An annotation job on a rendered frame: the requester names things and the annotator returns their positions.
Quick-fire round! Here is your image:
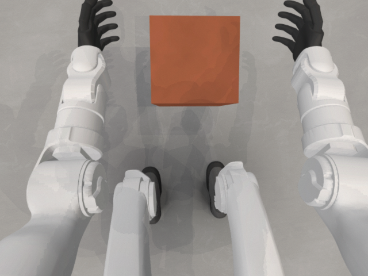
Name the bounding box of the left robot hand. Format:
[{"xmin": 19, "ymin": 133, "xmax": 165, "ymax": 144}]
[{"xmin": 78, "ymin": 0, "xmax": 120, "ymax": 51}]

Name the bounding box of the left robot forearm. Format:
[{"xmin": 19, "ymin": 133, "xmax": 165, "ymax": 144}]
[{"xmin": 26, "ymin": 45, "xmax": 112, "ymax": 210}]

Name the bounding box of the right robot foot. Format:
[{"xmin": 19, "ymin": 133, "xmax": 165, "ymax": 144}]
[{"xmin": 206, "ymin": 161, "xmax": 227, "ymax": 219}]

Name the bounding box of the robot right shin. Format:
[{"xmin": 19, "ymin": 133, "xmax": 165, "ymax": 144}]
[{"xmin": 214, "ymin": 162, "xmax": 259, "ymax": 212}]

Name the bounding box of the right robot upper arm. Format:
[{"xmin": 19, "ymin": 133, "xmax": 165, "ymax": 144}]
[{"xmin": 297, "ymin": 153, "xmax": 368, "ymax": 276}]

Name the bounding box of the left robot upper arm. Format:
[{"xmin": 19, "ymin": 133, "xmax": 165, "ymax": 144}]
[{"xmin": 0, "ymin": 159, "xmax": 110, "ymax": 276}]

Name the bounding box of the right robot hand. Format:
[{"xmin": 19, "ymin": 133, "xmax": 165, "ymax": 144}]
[{"xmin": 272, "ymin": 0, "xmax": 324, "ymax": 61}]

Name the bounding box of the carton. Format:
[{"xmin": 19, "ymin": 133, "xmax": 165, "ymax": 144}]
[{"xmin": 149, "ymin": 16, "xmax": 240, "ymax": 106}]

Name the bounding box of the right robot forearm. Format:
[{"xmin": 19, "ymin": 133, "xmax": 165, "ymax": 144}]
[{"xmin": 291, "ymin": 46, "xmax": 368, "ymax": 158}]

